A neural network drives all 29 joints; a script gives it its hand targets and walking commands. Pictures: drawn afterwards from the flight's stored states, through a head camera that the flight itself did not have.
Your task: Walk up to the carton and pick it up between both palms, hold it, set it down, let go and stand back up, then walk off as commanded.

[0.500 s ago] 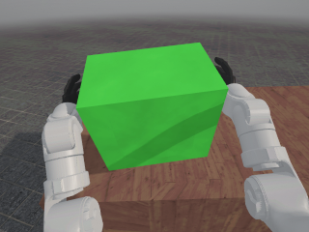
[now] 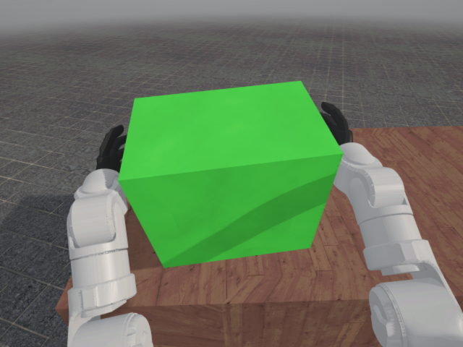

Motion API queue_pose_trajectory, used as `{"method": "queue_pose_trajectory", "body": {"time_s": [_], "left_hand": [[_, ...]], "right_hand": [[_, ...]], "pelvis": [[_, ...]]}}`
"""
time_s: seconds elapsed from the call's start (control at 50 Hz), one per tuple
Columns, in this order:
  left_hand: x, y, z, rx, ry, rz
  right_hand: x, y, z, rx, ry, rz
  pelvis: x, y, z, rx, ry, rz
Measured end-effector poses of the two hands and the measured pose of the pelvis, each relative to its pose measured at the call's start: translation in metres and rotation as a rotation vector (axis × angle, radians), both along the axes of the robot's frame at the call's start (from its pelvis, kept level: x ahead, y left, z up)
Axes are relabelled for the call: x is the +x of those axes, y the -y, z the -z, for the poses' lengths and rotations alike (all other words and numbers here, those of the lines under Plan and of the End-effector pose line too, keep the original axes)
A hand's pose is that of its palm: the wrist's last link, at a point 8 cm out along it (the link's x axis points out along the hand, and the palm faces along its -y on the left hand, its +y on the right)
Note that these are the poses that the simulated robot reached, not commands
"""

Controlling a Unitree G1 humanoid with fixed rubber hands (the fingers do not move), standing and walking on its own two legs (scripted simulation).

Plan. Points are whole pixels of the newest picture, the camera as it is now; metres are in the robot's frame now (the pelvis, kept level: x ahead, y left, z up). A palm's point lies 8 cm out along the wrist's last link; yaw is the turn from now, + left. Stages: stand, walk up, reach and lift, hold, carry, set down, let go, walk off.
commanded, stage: hold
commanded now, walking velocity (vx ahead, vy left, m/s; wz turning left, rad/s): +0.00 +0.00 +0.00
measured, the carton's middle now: (229, 178) +0.37 +0.00 +0.18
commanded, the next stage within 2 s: set down in 0.64 s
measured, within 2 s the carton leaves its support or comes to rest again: neither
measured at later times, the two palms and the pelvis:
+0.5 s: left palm (110, 165) +0.35 +0.19 +0.23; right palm (338, 135) +0.37 -0.18 +0.26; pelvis -0.01 +0.00 +0.00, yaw +0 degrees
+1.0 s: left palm (105, 150) +0.35 +0.19 +0.26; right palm (341, 127) +0.37 -0.18 +0.27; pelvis -0.01 +0.00 +0.00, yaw +0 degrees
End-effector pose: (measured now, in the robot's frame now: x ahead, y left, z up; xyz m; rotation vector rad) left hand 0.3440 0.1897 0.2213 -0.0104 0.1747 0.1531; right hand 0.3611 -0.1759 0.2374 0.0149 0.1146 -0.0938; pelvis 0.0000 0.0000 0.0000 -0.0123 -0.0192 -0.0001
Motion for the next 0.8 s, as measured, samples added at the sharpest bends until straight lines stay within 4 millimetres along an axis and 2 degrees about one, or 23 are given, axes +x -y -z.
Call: {"method": "queue_pose_trajectory", "body": {"time_s": [0.16, 0.3, 0.44, 0.64, 0.8], "left_hand": [[-0.013, -0.002, -0.019, -0.001, 0.038, -0.002], [-0.009, -0.003, -0.027, -0.02, 0.024, 0.0], [0.003, -0.001, -0.019, -0.014, 0.004, 0.006], [0.013, -0.001, 0.008, -0.018, -0.053, 0.002], [0.002, -0.003, -0.004, -0.005, 0.008, 0.002]], "right_hand": [[-0.013, -0.002, -0.021, 0.005, 0.038, -0.002], [-0.007, -0.003, -0.034, 0.033, 0.018, -0.005], [0.004, -0.001, -0.025, 0.045, -0.002, 0.0], [0.015, -0.002, 0.002, 0.009, -0.053, 0.0], [0.001, -0.002, -0.003, -0.008, 0.007, 0.002]], "pelvis": [[-0.013, 0.0, 0.001, 0.0, 0.017, 0.0], [-0.017, 0.0, 0.001, 0.0, 0.023, 0.0], [-0.011, 0.0, 0.001, 0.0, 0.015, 0.0], [0.001, 0.0, 0.0, 0.0, -0.001, 0.0], [-0.002, 0.0, 0.0, -0.001, 0.009, -0.001]]}}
